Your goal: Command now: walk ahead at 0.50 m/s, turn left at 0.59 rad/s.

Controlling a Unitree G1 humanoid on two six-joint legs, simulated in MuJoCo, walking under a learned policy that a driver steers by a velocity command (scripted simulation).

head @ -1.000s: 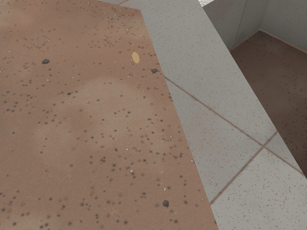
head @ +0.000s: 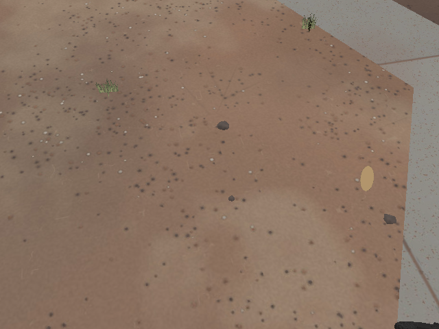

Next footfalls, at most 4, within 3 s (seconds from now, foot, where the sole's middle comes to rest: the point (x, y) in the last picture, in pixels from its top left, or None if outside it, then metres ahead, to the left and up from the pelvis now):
0.44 right None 0.43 -0.06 -0.75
0.86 left None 0.32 0.16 -0.75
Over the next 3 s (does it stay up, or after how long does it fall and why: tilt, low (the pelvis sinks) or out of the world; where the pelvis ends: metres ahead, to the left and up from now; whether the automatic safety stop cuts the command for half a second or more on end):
stays up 0.51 0.11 0.02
